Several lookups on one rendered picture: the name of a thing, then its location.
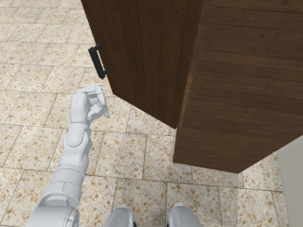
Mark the left robot upper arm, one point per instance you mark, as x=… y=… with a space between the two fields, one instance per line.
x=54 y=216

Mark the cupboard door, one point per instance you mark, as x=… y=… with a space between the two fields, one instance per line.
x=149 y=46

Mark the left robot forearm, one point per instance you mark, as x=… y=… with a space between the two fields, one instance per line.
x=66 y=183

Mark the right robot thigh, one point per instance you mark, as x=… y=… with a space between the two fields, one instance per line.
x=181 y=216

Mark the handle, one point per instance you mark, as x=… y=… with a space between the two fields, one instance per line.
x=93 y=51

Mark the right robot shin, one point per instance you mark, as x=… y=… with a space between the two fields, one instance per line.
x=177 y=204

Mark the left robot hand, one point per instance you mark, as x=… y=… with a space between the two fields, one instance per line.
x=81 y=105

